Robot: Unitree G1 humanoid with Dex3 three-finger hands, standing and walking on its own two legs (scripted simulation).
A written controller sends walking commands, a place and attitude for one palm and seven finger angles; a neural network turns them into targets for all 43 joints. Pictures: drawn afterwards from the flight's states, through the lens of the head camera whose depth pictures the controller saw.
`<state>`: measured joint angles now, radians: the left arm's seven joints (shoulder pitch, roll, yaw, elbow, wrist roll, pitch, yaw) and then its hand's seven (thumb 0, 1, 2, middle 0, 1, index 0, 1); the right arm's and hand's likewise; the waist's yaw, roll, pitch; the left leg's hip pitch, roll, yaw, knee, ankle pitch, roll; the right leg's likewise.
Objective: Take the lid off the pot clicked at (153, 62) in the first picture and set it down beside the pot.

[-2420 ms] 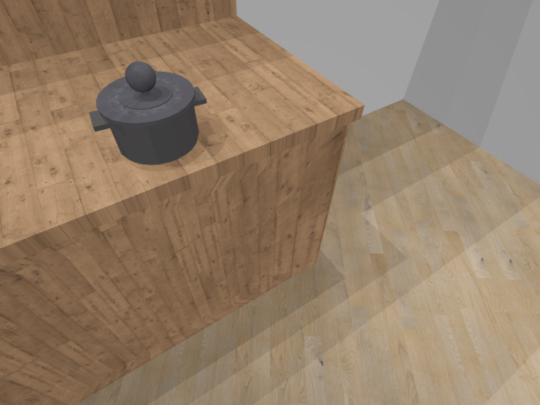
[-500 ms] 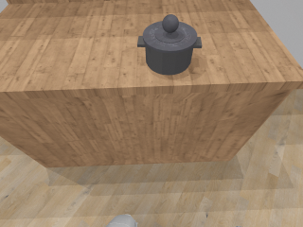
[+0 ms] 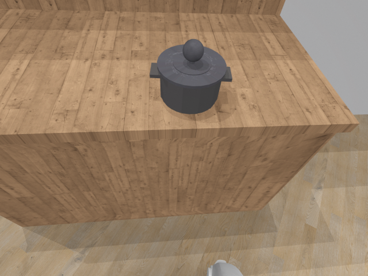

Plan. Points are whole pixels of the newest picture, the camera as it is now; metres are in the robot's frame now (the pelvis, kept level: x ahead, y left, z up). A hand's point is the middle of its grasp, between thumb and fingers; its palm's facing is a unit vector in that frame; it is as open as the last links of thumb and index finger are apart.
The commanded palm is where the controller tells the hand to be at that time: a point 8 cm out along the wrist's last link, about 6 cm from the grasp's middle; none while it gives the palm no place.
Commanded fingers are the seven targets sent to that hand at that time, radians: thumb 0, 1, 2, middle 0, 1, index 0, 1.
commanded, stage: take the last steps up to it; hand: left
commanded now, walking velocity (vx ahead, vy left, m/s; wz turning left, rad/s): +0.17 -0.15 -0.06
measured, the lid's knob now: (193, 50) +0.58 +0.01 +0.17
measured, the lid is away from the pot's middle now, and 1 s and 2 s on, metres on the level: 0.00 0.00 0.00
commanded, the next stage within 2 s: come to a stop and stand still in 0.08 s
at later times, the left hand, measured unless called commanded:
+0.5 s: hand (138, 269) +0.16 +0.11 -0.17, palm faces +0.03 -0.97 -0.23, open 7.3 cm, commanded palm none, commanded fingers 0.00 0.90 0.90 -0.20 -0.30 -0.20 -0.30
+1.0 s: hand out of the picture +0.13 +0.20 -0.18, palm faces +0.01 -0.97 -0.23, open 7.4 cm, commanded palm none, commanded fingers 0.00 0.90 0.90 -0.20 -0.30 -0.20 -0.30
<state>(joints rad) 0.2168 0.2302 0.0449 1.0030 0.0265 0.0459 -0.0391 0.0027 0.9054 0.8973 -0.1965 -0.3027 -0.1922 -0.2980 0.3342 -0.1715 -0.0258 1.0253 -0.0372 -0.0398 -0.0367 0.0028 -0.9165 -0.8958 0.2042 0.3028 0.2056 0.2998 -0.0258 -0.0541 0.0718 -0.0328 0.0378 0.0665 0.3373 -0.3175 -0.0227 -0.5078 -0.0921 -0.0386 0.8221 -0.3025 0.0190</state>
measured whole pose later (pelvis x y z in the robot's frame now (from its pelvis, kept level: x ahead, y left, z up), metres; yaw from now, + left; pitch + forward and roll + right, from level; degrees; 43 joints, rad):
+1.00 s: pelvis +0.08 +0.00 +0.00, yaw -2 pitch +0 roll +0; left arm 0.21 0.24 0.04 1.00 0.02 0.05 0.03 0.00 0.91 0.90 -0.20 -0.30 -0.19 -0.30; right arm 0.16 -0.13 -0.01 0.98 -0.02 0.02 -0.03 0.00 -0.91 -0.90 0.20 0.30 0.21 0.30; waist 0.01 -0.05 0.06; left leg -0.23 -0.03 0.04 0.42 -0.20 0.05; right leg -0.28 -0.03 0.02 0.78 -0.49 0.02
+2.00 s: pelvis +0.06 +0.01 -0.01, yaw -2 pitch -2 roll -1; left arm 0.32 0.17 0.00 1.03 0.02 -0.01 0.05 0.00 0.90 0.90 -0.20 -0.30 -0.20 -0.30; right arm 0.20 -0.14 -0.02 1.02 -0.01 -0.01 -0.02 0.01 -0.92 -0.90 0.20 0.30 0.20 0.30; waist 0.01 -0.02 0.02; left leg -0.29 0.00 0.04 0.59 -0.27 0.04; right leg -0.13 0.00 0.00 0.52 -0.35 0.01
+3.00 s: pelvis +0.03 +0.00 +0.00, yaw +0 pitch +0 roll +0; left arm 0.38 0.18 0.01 1.07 0.03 0.01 0.02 0.00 0.90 0.90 -0.20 -0.30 -0.19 -0.30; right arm 0.29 -0.13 -0.04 1.08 -0.02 0.01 -0.02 0.01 -0.92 -0.90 0.20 0.30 0.20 0.30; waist -0.01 -0.04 0.00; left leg -0.31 -0.03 0.01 0.48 -0.17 0.05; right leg -0.18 -0.02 -0.02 0.50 -0.33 0.00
